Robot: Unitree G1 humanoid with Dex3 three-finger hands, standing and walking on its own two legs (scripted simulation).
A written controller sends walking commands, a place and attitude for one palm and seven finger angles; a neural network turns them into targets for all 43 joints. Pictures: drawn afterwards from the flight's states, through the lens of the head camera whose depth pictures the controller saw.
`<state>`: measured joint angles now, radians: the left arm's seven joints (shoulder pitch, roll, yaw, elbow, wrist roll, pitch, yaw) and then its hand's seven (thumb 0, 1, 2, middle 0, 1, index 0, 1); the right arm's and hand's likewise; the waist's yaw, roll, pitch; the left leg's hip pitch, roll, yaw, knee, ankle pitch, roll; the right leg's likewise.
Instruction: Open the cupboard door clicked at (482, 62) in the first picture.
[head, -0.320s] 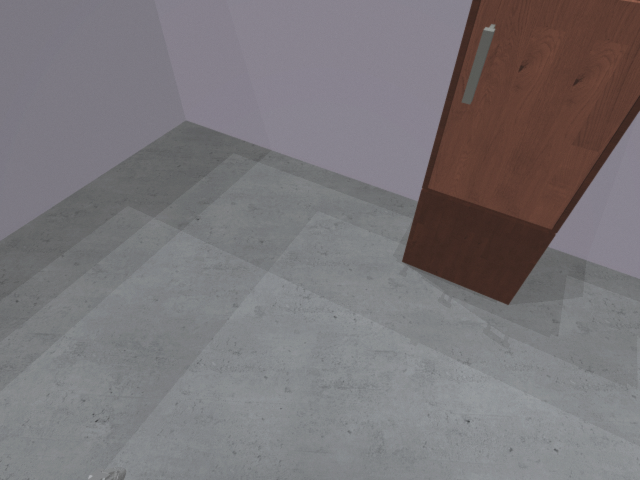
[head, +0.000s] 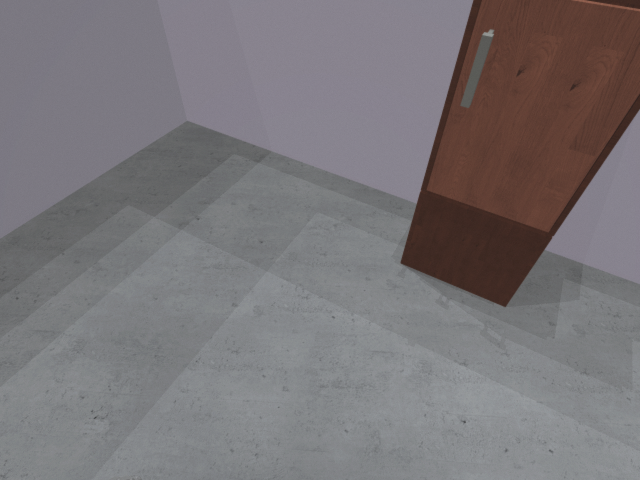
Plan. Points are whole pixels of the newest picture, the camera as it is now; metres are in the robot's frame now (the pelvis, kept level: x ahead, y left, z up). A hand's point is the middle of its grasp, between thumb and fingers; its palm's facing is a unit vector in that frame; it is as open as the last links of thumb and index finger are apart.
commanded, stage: stand and wait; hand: left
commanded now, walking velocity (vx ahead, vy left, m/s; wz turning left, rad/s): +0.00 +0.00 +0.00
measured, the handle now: (478, 69) +1.03 -0.33 +0.08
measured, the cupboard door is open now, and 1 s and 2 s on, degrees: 0 0 0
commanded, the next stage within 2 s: look at it before walking up in 0.50 s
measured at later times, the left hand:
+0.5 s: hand out of the picture +0.07 +0.25 -0.15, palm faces -0.03 -0.94 -0.34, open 7.4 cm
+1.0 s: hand out of the picture +0.08 +0.24 -0.15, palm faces -0.04 -0.94 -0.33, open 7.4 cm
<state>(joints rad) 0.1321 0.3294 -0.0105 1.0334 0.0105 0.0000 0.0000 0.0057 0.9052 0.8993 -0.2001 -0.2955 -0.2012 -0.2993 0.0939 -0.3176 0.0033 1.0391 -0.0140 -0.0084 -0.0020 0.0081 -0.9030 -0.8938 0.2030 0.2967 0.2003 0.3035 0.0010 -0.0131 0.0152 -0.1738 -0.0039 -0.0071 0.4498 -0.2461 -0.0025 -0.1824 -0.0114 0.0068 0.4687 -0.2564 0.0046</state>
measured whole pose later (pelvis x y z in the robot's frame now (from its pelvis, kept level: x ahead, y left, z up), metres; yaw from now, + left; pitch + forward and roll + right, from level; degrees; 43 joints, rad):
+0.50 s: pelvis -0.01 +0.00 +0.00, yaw +0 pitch -2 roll +0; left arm 0.14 0.35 0.00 1.09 0.01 0.00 0.00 0.01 0.91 0.90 -0.20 -0.30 -0.20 -0.30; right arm 0.13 -0.34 0.00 1.11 -0.01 0.00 0.00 0.01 -0.90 -0.89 0.20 0.30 0.20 0.30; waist -0.01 -0.01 0.03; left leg -0.16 0.00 -0.01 0.40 -0.21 -0.01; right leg -0.17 0.00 0.01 0.42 -0.22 0.00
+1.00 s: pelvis +0.00 +0.00 +0.00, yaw +0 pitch -1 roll +0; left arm 0.13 0.35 -0.01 1.09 0.01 -0.01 0.00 0.01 0.91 0.90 -0.20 -0.30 -0.20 -0.30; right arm 0.10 -0.33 0.00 1.11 -0.01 -0.01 0.00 0.01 -0.90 -0.89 0.20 0.30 0.20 0.30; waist 0.00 -0.01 0.03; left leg -0.15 0.01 0.00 0.38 -0.21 -0.01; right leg -0.16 0.00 0.01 0.40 -0.22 0.00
